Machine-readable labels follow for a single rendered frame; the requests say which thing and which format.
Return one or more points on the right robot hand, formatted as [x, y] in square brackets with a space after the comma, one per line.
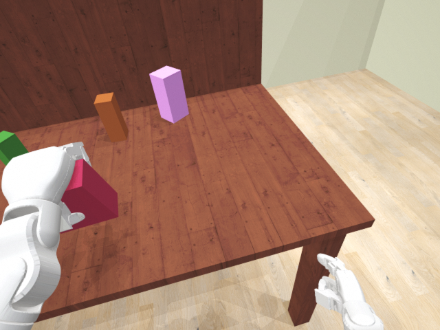
[332, 294]

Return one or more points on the sponge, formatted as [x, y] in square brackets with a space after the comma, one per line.
[91, 195]

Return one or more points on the robot left forearm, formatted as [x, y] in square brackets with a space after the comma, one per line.
[29, 268]

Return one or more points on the left robot hand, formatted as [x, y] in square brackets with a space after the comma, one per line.
[44, 174]

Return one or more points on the table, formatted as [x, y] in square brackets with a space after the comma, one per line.
[233, 181]

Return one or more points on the robot right forearm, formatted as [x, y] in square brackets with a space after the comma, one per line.
[358, 315]

